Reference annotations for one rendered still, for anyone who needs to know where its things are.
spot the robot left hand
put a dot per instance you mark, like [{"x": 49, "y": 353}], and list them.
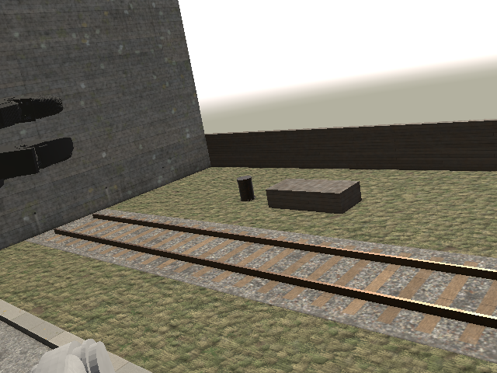
[{"x": 30, "y": 157}]

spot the left robot thigh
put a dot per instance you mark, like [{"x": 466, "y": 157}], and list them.
[{"x": 73, "y": 357}]

